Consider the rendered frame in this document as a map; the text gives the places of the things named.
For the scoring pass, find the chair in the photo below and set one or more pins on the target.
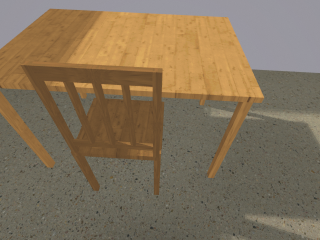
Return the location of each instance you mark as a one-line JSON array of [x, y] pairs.
[[112, 128]]

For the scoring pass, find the table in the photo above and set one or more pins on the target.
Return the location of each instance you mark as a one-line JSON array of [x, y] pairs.
[[200, 57]]

